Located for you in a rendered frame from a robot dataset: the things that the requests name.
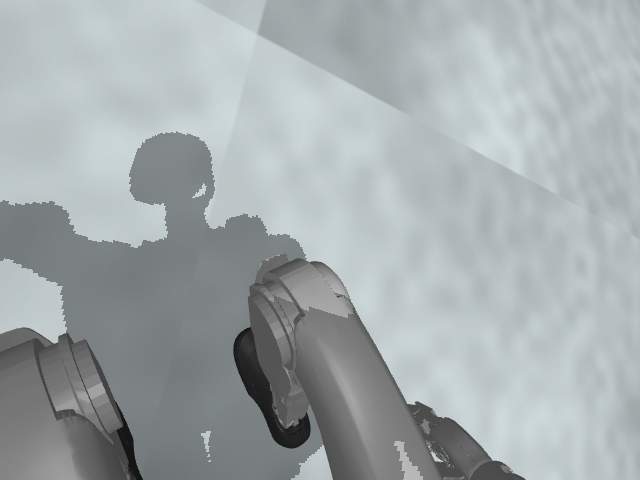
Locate right robot foot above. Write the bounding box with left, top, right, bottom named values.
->
left=233, top=327, right=310, bottom=448

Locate left robot foot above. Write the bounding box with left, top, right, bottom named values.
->
left=115, top=401, right=143, bottom=480

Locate right robot arm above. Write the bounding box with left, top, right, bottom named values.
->
left=470, top=461, right=526, bottom=480

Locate right robot hand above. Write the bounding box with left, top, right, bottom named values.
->
left=408, top=401, right=493, bottom=480

